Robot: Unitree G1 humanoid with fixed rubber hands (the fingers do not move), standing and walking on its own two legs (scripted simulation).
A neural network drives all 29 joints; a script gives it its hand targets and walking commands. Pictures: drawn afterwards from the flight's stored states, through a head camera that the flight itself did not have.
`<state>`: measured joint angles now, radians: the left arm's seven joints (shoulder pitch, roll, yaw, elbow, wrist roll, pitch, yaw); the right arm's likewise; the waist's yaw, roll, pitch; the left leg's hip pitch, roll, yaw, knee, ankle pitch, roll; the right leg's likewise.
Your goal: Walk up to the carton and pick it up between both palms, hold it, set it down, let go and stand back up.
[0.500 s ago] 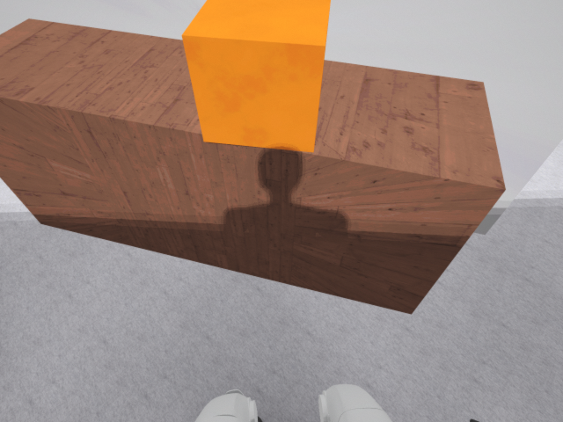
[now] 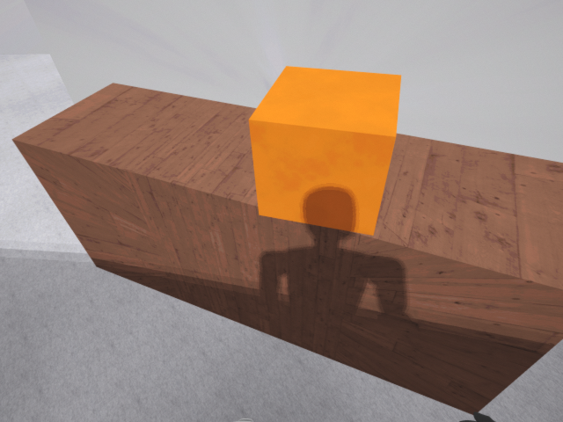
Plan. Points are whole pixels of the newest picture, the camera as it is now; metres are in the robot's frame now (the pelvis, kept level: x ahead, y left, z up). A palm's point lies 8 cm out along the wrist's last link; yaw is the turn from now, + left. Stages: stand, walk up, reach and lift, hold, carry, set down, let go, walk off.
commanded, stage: walk up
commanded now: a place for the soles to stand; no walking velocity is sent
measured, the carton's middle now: (327, 147) +0.69 -0.05 +0.04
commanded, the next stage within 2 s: none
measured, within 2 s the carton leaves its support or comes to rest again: neither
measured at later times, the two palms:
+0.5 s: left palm (193, 336) +0.31 +0.21 -0.12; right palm out of the picture +0.19 -0.31 -0.12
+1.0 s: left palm (181, 352) +0.27 +0.22 -0.10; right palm (483, 325) +0.32 -0.30 -0.08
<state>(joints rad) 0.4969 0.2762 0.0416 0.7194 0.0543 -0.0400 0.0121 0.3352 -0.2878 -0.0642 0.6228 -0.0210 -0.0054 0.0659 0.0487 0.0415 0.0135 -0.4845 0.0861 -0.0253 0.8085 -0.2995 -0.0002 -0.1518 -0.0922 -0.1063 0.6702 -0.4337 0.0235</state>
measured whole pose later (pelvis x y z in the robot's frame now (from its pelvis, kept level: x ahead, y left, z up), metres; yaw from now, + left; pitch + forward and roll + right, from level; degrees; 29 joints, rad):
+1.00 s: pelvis +0.15 -0.05 +0.00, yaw +3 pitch -3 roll +0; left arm 0.20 0.29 0.01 0.63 0.00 0.01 0.01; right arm 0.17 -0.29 -0.01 0.57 0.00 0.04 0.01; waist 0.00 -0.02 0.12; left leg -0.30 -0.01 -0.03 0.76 -0.41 0.00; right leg -0.38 -0.02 0.02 0.74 -0.32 0.03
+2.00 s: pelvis +0.18 +0.01 -0.01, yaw -3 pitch -2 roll +1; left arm 0.45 0.27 0.07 0.69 0.06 0.02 0.04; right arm 0.35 -0.34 -0.07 0.61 -0.06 0.00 0.05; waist 0.00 0.02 0.04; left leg -0.30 -0.04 0.11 0.74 -0.37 0.06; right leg -0.41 -0.02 0.20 0.83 -0.45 0.05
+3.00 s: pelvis +0.28 +0.04 -0.02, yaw -14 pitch -5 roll -3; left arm 0.13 0.29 0.05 0.66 0.02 0.07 -0.03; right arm 0.24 -0.34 -0.06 0.56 -0.03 0.02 -0.04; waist -0.03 0.02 0.25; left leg -0.43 0.16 -0.08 0.92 -0.40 -0.06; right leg -0.33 0.03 -0.02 0.84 -0.39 0.01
